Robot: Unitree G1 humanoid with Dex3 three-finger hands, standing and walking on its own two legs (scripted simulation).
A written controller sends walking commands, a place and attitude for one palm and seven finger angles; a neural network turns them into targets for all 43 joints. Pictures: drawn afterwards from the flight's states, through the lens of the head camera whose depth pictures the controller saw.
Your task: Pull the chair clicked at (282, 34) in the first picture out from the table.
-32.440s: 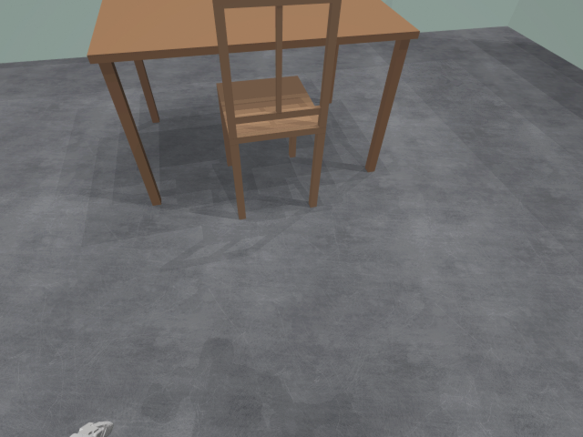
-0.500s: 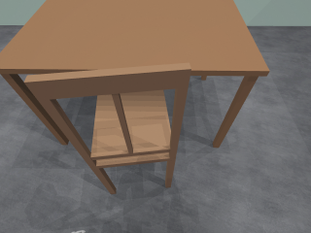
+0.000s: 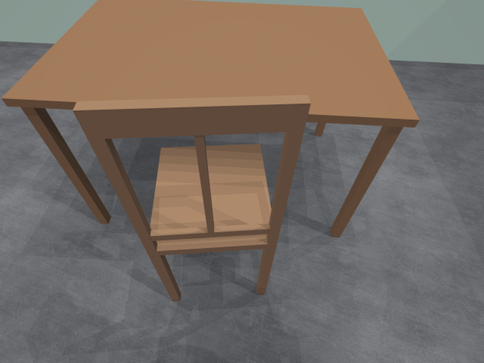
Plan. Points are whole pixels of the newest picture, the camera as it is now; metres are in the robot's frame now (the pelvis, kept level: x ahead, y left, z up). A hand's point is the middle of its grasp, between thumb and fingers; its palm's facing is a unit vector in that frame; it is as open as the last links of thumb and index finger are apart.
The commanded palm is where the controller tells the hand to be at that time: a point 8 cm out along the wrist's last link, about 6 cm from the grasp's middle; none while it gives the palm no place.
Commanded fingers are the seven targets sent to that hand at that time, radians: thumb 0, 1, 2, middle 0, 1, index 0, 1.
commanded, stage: look again from close up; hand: left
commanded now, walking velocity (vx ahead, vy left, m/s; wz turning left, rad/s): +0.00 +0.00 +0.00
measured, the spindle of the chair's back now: (206, 190) +0.47 +0.11 -0.05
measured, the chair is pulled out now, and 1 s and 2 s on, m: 0.13 0.13 0.13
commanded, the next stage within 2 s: shuffle to correct the standing spot in 0.92 s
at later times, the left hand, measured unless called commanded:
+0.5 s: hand out of the picture +0.03 +0.18 -0.18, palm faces +0.01 -0.98 -0.18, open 7.4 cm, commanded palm none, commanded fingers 0.00 0.90 0.90 -0.20 -0.30 -0.20 -0.30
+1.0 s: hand out of the picture +0.01 +0.17 -0.17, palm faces +0.03 -0.98 -0.18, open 7.4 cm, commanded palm none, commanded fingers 0.00 0.90 0.90 -0.20 -0.30 -0.20 -0.30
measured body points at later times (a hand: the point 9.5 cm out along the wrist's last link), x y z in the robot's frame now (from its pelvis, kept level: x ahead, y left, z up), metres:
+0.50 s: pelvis +0.02 +0.00 +0.00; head +0.03 +0.01 +0.45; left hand +0.03 +0.23 -0.16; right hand +0.04 -0.22 -0.15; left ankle +0.00 +0.11 -0.74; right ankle +0.01 -0.14 -0.74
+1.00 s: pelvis +0.02 +0.00 +0.00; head +0.03 +0.01 +0.45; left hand +0.01 +0.23 -0.16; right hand +0.03 -0.22 -0.15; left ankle +0.00 +0.11 -0.74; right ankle +0.01 -0.14 -0.74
